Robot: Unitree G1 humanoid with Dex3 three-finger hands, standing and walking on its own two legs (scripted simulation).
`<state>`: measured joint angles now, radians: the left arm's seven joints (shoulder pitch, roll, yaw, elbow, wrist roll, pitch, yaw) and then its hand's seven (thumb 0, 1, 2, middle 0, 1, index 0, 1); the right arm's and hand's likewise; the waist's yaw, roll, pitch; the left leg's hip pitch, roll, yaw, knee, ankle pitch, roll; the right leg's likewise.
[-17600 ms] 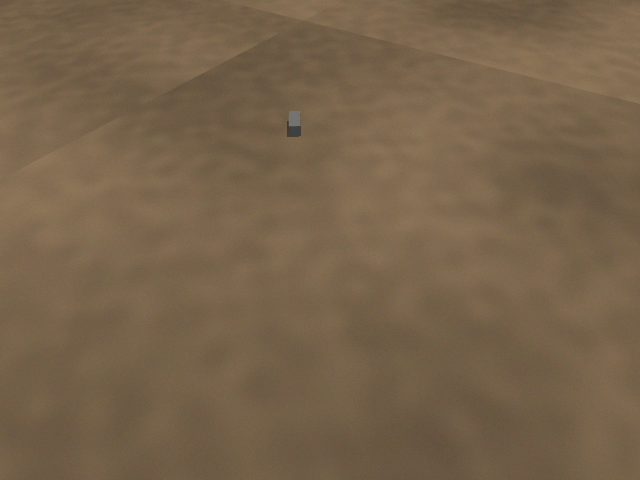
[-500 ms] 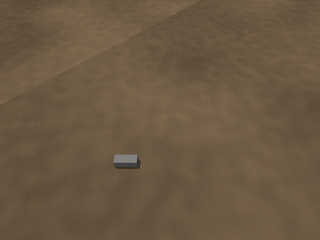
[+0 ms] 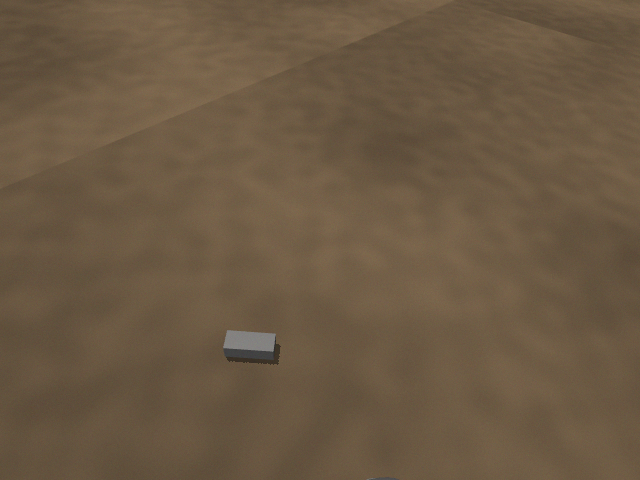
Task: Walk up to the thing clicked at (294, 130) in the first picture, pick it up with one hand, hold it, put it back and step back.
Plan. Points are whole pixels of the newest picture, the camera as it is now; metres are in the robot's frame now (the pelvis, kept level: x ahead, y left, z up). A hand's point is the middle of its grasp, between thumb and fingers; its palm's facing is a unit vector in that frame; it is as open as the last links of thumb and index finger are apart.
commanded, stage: walk up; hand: left
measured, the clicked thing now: (250, 345) +0.70 +0.19 -0.74
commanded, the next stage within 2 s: none
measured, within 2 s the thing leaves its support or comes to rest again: neither
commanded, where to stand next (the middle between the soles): +0.25 -0.07 m, yaw -2 degrees
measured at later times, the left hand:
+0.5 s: hand (209, 379) +0.31 +0.18 -0.13, palm faces -0.06 -0.94 -0.33, open 7.4 cm
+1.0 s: hand (205, 407) +0.29 +0.19 -0.18, palm faces -0.05 -0.93 -0.37, open 7.4 cm
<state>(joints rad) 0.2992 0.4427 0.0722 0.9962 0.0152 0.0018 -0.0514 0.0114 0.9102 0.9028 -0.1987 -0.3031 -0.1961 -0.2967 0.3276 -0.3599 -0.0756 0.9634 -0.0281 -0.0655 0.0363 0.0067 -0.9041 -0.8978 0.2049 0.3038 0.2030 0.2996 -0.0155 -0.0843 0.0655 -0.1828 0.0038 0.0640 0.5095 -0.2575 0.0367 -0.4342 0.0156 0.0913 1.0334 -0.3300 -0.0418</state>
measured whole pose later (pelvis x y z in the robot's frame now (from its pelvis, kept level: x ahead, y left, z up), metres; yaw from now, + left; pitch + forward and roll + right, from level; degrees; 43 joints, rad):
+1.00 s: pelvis +0.21 -0.08 -0.03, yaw -3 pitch -2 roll -1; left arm 0.22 0.40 0.04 0.90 -0.01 0.02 0.00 0.01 0.91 0.90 -0.20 -0.30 -0.20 -0.30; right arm 0.12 -0.38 -0.03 0.80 -0.03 0.01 0.01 0.01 -0.90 -0.90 0.21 0.30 0.21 0.30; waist 0.01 -0.02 0.13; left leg -0.49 0.05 0.02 0.70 -0.19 0.01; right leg -0.27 -0.01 0.02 0.78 -0.52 -0.01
